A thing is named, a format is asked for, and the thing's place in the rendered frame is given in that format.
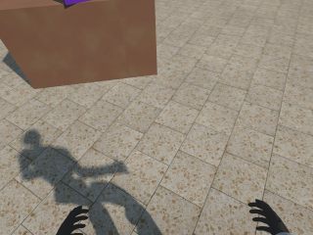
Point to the pedestal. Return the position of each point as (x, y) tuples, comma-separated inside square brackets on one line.
[(55, 44)]

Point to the right robot hand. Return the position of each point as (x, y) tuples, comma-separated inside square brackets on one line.
[(275, 224)]

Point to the left robot hand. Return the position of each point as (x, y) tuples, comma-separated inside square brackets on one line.
[(69, 223)]

